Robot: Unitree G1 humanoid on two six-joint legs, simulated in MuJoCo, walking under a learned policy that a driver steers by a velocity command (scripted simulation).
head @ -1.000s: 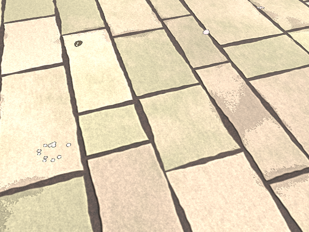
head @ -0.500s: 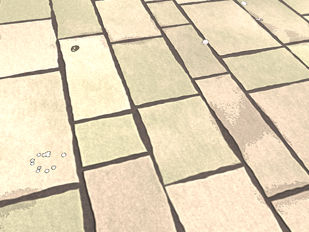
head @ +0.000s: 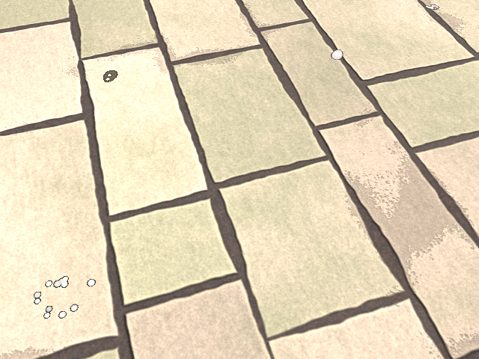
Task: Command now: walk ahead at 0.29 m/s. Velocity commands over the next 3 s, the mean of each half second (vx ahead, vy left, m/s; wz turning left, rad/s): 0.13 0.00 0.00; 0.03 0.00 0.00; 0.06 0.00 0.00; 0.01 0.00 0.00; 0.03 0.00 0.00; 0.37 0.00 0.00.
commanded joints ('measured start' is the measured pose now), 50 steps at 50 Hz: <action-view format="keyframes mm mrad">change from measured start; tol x8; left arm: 1 134 15 -4 26 -6 -24 7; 17 270 34 -46 108 3 8 38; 20 454 -41 -56 159 -7 30 48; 24 326 7 -41 146 1 51 46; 50 378 -9 -45 199 6 58 55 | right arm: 1 66 -66 -22 -42 -23 13 2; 14 -155 -46 -5 -70 -1 62 -17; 19 -50 -129 -11 -24 -9 33 -32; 22 -142 -50 6 -32 -2 51 -20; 50 -40 -41 -7 70 2 80 -21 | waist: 1 -4 -12 -44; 15 22 -106 -64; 20 56 127 -116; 28 33 -11 -42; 50 37 -68 69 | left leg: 1 -201 79 -44 45 44 -14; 16 -4 44 51 -692 220 -28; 17 74 68 19 -817 351 -22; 19 258 267 -155 -761 890 56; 24 59 152 -100 -821 511 19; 46 105 123 -80 -861 411 -2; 50 -19 44 -33 -780 -81 26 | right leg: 1 177 -329 322 -286 568 -147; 5 135 -274 172 -275 842 -112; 10 184 -230 103 -239 847 -48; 16 214 -270 173 -149 603 -49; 18 145 -218 170 -81 321 18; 20 129 -115 118 -98 -177 55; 26 236 -163 169 -192 76 57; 46 221 -184 175 -231 37 65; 50 175 -181 227 -256 -414 -2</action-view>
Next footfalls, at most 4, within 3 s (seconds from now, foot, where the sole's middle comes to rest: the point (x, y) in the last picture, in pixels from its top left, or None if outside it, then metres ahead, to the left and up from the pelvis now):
0.36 left None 0.23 0.11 -0.76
2.74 left None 0.36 0.16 -0.76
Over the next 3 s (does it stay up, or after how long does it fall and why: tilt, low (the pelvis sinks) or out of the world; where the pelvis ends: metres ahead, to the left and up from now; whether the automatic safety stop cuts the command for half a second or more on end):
stays up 0.36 0.09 0.02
